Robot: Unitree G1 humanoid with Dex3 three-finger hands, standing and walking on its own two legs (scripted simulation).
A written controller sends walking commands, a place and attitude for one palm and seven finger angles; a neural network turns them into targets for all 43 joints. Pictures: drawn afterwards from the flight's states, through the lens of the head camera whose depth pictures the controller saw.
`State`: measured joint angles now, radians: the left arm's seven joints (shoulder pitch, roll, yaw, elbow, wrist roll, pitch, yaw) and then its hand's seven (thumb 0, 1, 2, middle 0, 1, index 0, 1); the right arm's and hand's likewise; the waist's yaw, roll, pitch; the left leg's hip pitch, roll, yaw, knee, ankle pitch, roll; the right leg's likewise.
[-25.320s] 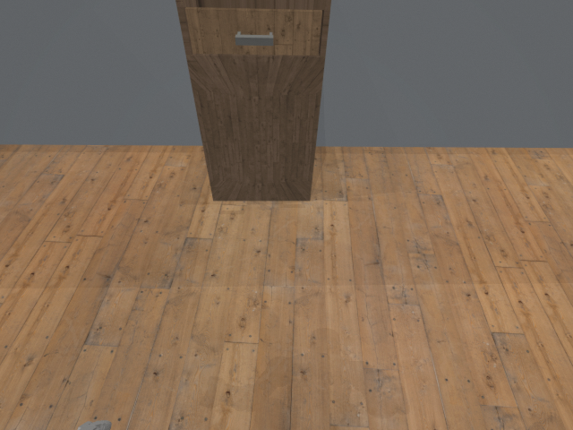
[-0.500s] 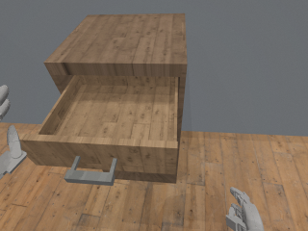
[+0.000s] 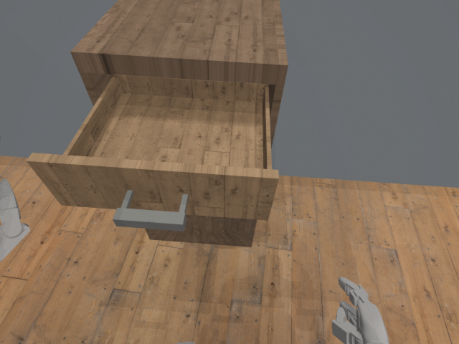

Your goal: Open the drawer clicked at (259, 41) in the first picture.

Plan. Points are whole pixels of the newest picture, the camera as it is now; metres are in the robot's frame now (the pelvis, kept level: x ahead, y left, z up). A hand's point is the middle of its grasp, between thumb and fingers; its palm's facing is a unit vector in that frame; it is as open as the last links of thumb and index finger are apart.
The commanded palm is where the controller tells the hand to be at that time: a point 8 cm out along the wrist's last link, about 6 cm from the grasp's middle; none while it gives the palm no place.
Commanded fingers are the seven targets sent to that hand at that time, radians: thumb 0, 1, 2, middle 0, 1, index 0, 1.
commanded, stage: step back with the hand held close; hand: left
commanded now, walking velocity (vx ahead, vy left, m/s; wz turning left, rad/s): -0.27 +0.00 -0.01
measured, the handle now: (153, 208) +0.33 +0.17 +0.04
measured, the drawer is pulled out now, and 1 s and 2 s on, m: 0.28 0.28 0.28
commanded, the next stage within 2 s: stop stepping back and stand still in 0.58 s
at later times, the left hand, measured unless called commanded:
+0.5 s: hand out of the picture +0.13 +0.23 +0.21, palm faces +0.35 -0.81 -0.48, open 7.4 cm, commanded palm +0.07 +0.29 +0.23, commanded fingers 0.00 0.90 0.90 -0.20 -0.30 -0.20 -0.30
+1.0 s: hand out of the picture +0.00 +0.24 +0.21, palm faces +0.41 -0.80 -0.43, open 7.4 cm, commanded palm -0.05 +0.28 +0.23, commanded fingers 0.00 0.90 0.90 -0.20 -0.30 -0.20 -0.30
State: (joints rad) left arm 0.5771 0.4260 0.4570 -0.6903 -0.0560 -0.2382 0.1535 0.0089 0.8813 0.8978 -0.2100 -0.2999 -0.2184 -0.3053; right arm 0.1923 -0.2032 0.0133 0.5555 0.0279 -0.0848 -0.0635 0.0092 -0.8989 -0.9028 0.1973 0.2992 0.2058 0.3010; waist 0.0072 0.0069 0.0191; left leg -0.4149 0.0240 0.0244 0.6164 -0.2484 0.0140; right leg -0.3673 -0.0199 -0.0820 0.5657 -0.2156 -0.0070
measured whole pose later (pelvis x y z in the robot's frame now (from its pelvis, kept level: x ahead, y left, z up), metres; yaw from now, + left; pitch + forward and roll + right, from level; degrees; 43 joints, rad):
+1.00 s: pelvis -0.19 +0.00 +0.00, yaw -1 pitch +0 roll -2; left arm 0.60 0.42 0.47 -0.66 -0.05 -0.23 0.14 0.00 0.88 0.90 -0.21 -0.30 -0.22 -0.31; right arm 0.28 -0.22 0.00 0.63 0.02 -0.07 -0.06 0.01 -0.90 -0.90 0.20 0.30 0.21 0.30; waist -0.04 0.00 -0.05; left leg -0.32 0.03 0.01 0.62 -0.34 0.02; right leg -0.21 -0.02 -0.08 0.53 -0.31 0.02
